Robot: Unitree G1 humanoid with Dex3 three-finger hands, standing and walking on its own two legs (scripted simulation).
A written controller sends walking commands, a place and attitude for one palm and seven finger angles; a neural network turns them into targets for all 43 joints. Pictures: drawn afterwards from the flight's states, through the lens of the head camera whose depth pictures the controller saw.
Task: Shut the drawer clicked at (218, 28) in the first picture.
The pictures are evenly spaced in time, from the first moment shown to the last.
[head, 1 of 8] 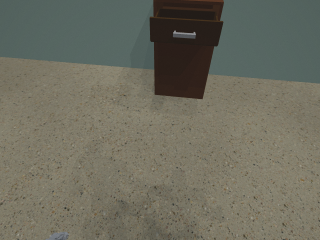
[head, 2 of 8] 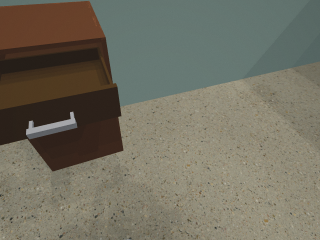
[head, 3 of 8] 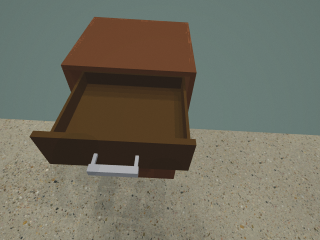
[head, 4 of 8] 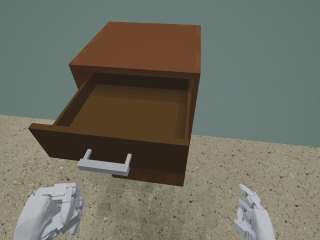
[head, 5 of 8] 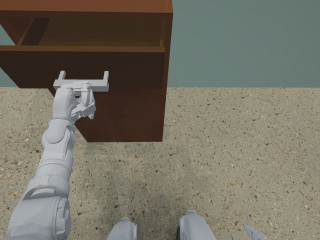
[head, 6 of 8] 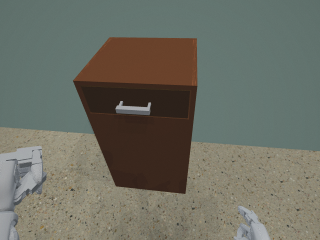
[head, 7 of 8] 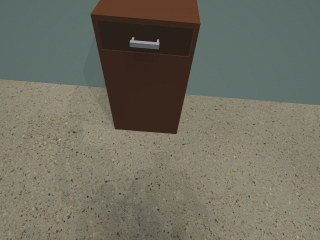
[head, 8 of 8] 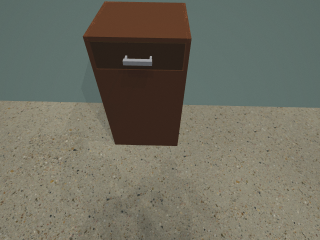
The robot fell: no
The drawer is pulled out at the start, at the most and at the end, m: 0.30 0.30 0.00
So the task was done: yes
